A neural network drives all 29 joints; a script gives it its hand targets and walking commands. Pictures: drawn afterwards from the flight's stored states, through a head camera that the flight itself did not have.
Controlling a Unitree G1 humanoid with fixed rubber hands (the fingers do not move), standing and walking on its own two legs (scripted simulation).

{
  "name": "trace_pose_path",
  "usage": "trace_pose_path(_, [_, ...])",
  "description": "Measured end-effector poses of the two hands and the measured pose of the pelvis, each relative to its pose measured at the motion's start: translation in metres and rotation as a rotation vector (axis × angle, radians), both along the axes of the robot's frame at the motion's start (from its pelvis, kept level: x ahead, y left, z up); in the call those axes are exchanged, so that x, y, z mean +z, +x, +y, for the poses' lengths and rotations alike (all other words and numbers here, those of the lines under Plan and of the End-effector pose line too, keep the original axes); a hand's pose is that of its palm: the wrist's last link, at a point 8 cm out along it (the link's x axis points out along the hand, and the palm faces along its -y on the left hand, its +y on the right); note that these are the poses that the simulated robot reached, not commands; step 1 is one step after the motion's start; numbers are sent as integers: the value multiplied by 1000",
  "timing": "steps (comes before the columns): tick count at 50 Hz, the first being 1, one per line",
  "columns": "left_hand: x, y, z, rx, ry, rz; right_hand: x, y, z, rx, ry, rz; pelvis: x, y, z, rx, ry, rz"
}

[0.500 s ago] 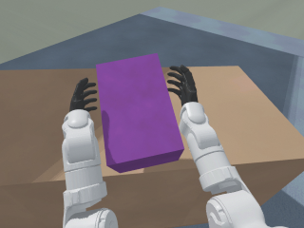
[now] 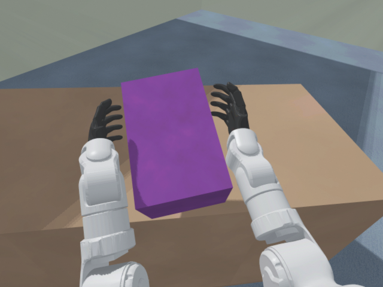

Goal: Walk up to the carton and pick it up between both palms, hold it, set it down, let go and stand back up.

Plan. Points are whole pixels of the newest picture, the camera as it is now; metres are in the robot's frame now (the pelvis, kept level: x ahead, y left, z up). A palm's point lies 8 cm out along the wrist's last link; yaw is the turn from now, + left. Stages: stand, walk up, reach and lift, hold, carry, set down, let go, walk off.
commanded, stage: hold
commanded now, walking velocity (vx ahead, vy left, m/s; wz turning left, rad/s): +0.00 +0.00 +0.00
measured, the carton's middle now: (174, 144) +0.39 +0.01 +0.11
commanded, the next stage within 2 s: none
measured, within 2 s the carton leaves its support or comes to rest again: neither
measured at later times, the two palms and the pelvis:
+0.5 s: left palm (103, 140) +0.35 +0.15 +0.17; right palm (237, 123) +0.36 -0.11 +0.19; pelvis +0.00 +0.00 +0.00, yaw +0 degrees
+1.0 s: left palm (102, 142) +0.34 +0.15 +0.17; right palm (237, 125) +0.35 -0.11 +0.19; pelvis +0.00 +0.00 +0.00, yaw +0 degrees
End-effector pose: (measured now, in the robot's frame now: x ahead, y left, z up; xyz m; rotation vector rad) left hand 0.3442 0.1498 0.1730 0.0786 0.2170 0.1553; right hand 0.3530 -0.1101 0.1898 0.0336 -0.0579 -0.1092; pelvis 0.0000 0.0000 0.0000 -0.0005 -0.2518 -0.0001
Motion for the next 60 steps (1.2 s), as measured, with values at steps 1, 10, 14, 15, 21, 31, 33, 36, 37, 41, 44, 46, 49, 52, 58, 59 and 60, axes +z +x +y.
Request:
trace_pose_path(1, [0,0,0,0,-1,-2,0,0,0,0,0,-2,0,0,0,0,0,2])
trace_pose_path(10, [-1,1,-2,-1,4,3,-1,1,-2,-1,-1,1,0,-1,0,-4,0,6])
trace_pose_path(14, [-2,1,-1,2,-3,1,0,2,-1,3,-2,-2,0,-1,-1,-1,1,7])
trace_pose_path(15, [-2,1,-1,2,-4,-1,0,2,-1,2,-3,-4,0,-1,-1,1,1,8])
trace_pose_path(21, [-3,3,-2,-2,-9,8,-2,3,-2,-2,1,6,0,0,-1,1,1,8])
trace_pose_path(31, [2,4,-4,-7,6,-15,4,1,-4,-7,3,-19,0,2,-1,-1,-1,6])
trace_pose_path(33, [3,3,-4,-8,7,-15,4,0,-3,-6,2,-20,0,3,-1,-2,0,-1])
trace_pose_path(36, [1,2,-3,-11,2,-3,3,0,-3,-4,-1,-8,0,2,-1,-3,0,-5])
trace_pose_path(37, [1,1,-3,-10,1,0,2,0,-3,-3,1,-5,0,2,-1,-3,0,-5])
trace_pose_path(41, [1,-2,-2,2,6,-5,1,-1,-2,4,9,-9,0,0,-1,0,0,-2])
trace_pose_path(44, [-1,-2,-2,1,2,2,-1,-2,-1,1,8,-3,0,-1,-1,0,0,-5])
trace_pose_path(46, [-4,-1,-2,-4,-3,13,-3,-2,-1,-3,6,8,0,-3,-2,1,1,-4])
trace_pose_path(49, [-6,0,-2,-6,-9,16,-4,-1,-2,-5,3,12,0,-4,-2,1,2,7])
trace_pose_path(52, [-2,-1,-2,2,-6,-5,-1,-1,-2,-1,4,-10,0,-4,-2,-1,1,14])
trace_pose_path(58, [-1,2,-4,-8,-7,7,1,1,-4,-6,-7,2,0,-4,-2,0,1,7])
trace_pose_path(59, [-2,2,-5,-11,-9,11,1,2,-5,-8,-9,6,0,-4,-2,0,1,9])
trace_pose_path(60, [-2,3,-5,-13,-9,12,0,2,-5,-9,-8,7,0,-4,-2,0,1,10])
